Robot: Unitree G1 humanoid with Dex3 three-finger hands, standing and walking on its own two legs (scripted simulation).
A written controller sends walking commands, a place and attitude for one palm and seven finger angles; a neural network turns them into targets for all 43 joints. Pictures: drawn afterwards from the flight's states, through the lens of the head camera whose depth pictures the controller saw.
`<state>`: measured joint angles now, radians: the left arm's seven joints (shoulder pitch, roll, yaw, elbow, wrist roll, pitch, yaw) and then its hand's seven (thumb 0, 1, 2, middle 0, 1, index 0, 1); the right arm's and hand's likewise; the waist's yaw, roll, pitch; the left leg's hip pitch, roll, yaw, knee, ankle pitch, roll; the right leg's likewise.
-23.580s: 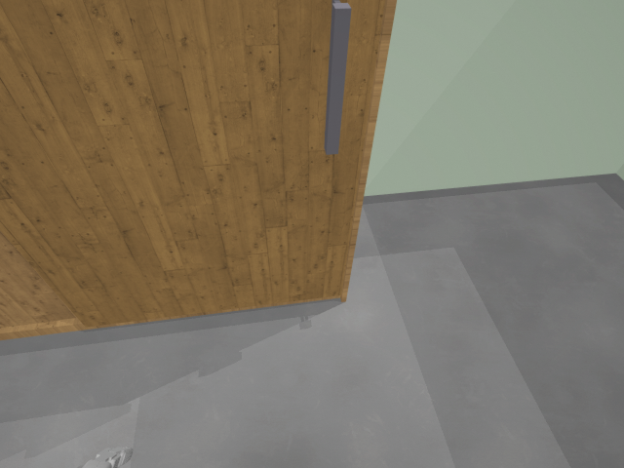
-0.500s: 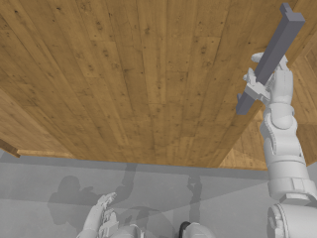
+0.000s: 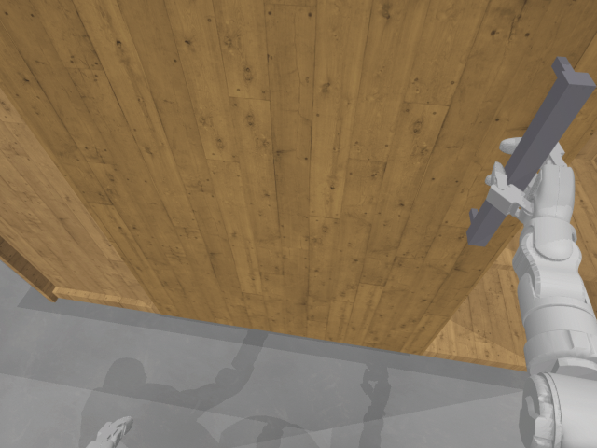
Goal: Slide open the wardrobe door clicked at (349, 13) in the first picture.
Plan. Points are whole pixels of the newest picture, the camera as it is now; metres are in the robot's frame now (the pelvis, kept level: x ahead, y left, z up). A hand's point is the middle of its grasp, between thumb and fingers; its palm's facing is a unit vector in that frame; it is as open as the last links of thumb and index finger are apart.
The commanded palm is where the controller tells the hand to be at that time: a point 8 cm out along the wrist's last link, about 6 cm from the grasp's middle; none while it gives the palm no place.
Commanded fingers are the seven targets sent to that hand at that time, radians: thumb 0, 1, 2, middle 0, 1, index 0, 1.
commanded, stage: loosen the grip on the handle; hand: right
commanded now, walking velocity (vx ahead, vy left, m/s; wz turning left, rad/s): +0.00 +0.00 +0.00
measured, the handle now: (511, 166) +0.48 -0.25 +0.13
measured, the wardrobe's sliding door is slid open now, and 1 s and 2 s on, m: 0.44 0.44 0.44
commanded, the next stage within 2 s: slip the hand off the handle in 0.60 s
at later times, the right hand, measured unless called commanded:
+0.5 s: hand (504, 185) +0.45 -0.24 +0.12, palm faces +0.32 +0.94 -0.15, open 13.2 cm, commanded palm +0.40 -0.27 +0.14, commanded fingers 0.00 0.55 -0.20 0.25 1.15 0.25 1.15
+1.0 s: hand (519, 188) +0.44 -0.26 +0.12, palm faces +0.33 +0.93 -0.15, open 13.9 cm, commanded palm +0.40 -0.31 +0.13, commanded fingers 0.00 0.55 -0.20 0.25 1.15 0.25 1.15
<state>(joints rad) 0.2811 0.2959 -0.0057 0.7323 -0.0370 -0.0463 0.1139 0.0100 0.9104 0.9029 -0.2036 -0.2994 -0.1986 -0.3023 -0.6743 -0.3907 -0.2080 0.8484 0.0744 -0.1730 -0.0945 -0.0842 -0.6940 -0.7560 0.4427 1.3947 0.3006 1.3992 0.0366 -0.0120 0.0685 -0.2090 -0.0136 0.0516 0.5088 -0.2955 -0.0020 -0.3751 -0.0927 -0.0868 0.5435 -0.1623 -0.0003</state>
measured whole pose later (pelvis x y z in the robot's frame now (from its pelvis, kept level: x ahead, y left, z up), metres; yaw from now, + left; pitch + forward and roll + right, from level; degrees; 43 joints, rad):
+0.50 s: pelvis +0.00 +0.00 -0.01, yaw -1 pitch +4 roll +1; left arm 0.35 0.26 0.02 0.75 0.00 -0.11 0.01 0.01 0.91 0.90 -0.21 -0.30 -0.20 -0.30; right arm -0.70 -0.41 -0.32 0.83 0.00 -0.11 -0.07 -0.01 0.45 -0.25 0.37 1.30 0.38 1.30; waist 0.08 0.00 -0.01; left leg -0.35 0.01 0.06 0.62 -0.35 0.00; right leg -0.51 -0.07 -0.07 0.62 -0.19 -0.01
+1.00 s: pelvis +0.02 +0.00 -0.01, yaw -1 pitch +4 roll +1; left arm 0.28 0.24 -0.01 0.73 0.00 -0.08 0.06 0.01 0.91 0.90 -0.21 -0.30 -0.20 -0.30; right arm -0.61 -0.43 -0.36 0.78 0.02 -0.10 -0.01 -0.02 0.55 -0.20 0.34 1.20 0.39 1.23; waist 0.07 -0.01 -0.02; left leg -0.30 0.00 0.06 0.58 -0.35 0.00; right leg -0.47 -0.07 -0.07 0.60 -0.20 0.00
